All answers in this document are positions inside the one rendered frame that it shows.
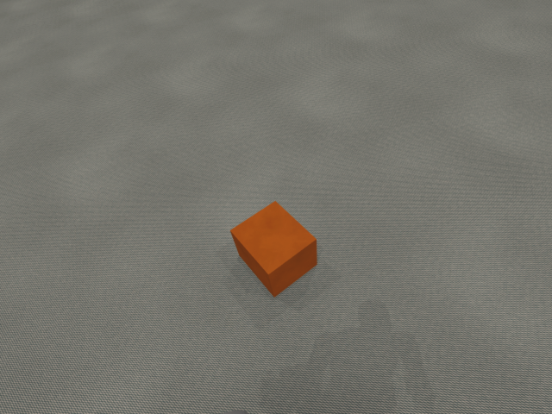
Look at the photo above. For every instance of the carton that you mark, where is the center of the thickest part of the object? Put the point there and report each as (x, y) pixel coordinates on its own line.
(276, 247)

